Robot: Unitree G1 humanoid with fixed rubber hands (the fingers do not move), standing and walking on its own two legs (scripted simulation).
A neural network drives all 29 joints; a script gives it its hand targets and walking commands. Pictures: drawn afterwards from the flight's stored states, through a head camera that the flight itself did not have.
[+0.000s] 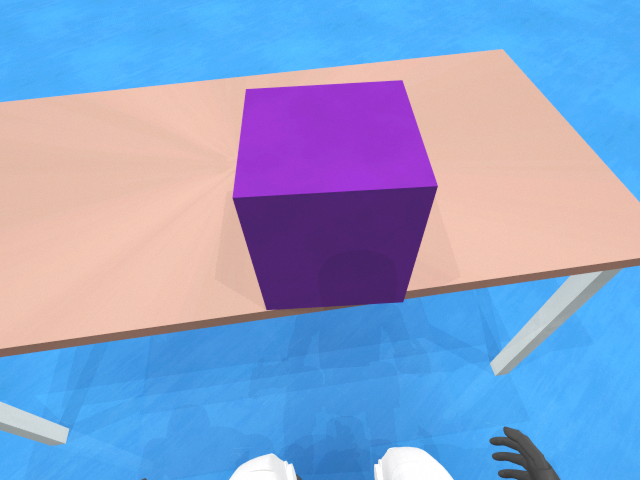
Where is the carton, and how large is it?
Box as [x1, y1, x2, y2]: [233, 80, 437, 309]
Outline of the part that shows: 402,80 246,89 234,181 233,200 266,309 399,302 403,300 437,185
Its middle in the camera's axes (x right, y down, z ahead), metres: +0.02 -0.05 +0.55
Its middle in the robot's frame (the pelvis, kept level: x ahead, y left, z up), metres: +0.45 -0.01 +0.06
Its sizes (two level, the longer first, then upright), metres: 0.210 0.200 0.250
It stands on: a table, 0.69 m high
